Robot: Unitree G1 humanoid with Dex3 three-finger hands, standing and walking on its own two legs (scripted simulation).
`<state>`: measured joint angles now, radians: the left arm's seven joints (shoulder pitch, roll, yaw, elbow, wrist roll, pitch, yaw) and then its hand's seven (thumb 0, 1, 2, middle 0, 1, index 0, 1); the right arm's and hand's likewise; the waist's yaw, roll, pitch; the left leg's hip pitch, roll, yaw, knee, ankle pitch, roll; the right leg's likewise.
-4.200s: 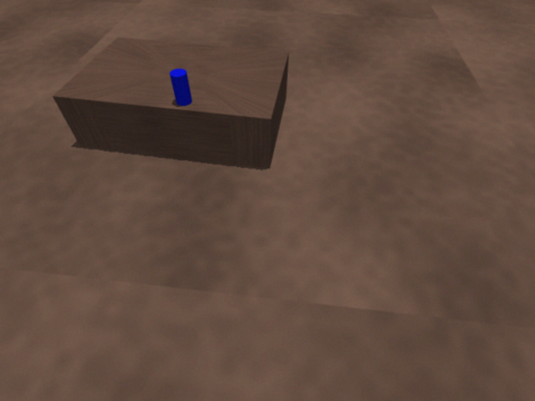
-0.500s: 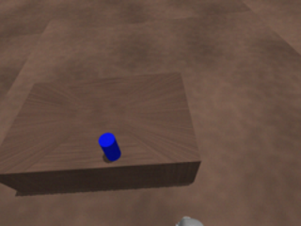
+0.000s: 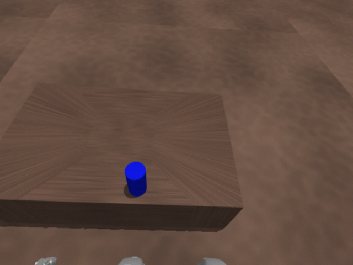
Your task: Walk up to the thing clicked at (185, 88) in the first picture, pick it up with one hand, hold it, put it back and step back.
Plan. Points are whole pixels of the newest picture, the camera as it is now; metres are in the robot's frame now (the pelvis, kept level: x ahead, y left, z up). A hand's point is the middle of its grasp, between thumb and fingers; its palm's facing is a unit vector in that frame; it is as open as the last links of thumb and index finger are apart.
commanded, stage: walk up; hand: left
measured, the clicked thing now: (136, 179) +0.47 +0.16 -0.34
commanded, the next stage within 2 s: stand in 1.42 s
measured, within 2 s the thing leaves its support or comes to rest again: neither
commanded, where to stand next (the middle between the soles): +0.08 -0.04 m, yaw -2 degrees
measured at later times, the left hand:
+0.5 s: hand out of the picture +0.08 +0.25 -0.14, palm faces -0.03 -0.93 -0.37, open 7.4 cm
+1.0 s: hand out of the picture +0.12 +0.23 -0.13, palm faces -0.06 -0.95 -0.32, open 7.4 cm
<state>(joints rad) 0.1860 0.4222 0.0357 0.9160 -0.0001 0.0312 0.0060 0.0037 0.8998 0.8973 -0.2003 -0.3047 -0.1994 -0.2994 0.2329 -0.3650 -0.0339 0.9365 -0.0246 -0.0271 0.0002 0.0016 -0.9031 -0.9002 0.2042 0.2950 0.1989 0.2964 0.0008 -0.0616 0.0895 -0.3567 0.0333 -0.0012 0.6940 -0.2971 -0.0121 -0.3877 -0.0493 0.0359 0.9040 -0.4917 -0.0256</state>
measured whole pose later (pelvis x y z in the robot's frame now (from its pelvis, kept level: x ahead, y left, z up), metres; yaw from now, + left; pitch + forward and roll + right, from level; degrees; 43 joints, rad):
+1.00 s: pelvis +0.01 -0.01 +0.02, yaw -3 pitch -2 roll +0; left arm 0.09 0.36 0.02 1.08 0.00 0.03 -0.03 0.00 0.90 0.90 -0.20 -0.30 -0.20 -0.30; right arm 0.11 -0.37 -0.01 1.10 -0.01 -0.03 -0.01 0.00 -0.90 -0.90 0.20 0.30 0.20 0.30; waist -0.01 -0.02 0.06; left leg -0.22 0.07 0.03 0.45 -0.19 -0.05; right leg -0.14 -0.02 0.02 0.46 -0.28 0.02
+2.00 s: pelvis +0.01 +0.00 +0.03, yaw -3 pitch -2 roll +0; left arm 0.11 0.36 0.01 1.13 0.01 -0.01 0.00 0.00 0.90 0.90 -0.20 -0.30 -0.20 -0.30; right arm 0.07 -0.35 -0.01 1.15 -0.01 0.00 0.01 0.00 -0.90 -0.90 0.20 0.30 0.20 0.30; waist 0.00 0.00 0.06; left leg -0.16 0.05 0.04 0.33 -0.13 -0.03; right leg -0.07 -0.04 0.02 0.32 -0.21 0.04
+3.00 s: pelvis +0.02 +0.00 +0.03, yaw -2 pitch -1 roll +0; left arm 0.13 0.36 0.00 1.11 0.01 -0.01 0.00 0.00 0.90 0.90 -0.20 -0.30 -0.20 -0.30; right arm 0.09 -0.35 -0.01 1.14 -0.01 0.00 0.01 0.00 -0.90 -0.90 0.20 0.30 0.20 0.30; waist 0.00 0.00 0.05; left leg -0.16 0.05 0.03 0.33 -0.15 -0.03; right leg -0.07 -0.04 0.01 0.32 -0.23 0.04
